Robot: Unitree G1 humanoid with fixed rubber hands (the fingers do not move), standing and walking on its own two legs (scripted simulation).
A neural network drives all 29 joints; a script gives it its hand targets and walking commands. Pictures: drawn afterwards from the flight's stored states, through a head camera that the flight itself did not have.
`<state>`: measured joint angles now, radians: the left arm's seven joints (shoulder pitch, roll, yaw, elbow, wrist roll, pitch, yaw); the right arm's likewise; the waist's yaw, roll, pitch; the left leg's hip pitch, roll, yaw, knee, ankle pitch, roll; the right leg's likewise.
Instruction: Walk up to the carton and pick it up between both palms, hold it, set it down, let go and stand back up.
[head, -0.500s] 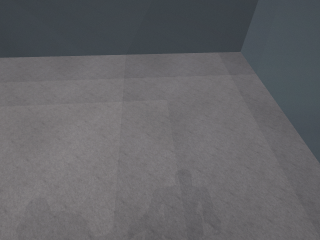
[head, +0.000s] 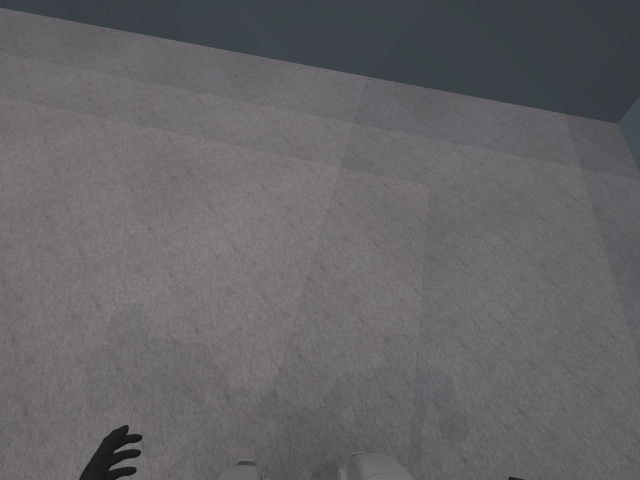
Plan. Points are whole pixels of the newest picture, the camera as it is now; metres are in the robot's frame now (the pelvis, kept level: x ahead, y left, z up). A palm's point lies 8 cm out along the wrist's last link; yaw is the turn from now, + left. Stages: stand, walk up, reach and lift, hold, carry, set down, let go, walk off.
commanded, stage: walk up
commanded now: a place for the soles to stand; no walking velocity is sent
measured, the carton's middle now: out of the picture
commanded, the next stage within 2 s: none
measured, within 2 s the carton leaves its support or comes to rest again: neither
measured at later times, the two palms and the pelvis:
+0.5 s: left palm out of the picture -0.15 +0.37 -0.12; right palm (363, 406) +0.23 -0.08 -0.09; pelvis -0.01 +0.10 +0.00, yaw +31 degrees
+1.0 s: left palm out of the picture -0.19 +0.40 -0.09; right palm (169, 363) +0.31 +0.19 -0.09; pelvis +0.03 +0.24 +0.02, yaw +58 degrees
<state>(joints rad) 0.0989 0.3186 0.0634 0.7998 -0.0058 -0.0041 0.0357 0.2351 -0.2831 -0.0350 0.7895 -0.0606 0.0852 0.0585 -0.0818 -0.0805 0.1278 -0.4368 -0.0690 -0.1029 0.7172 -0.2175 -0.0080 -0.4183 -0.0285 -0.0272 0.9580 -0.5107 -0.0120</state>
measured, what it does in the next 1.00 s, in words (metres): steps to the left, turning left: right foot, then left foot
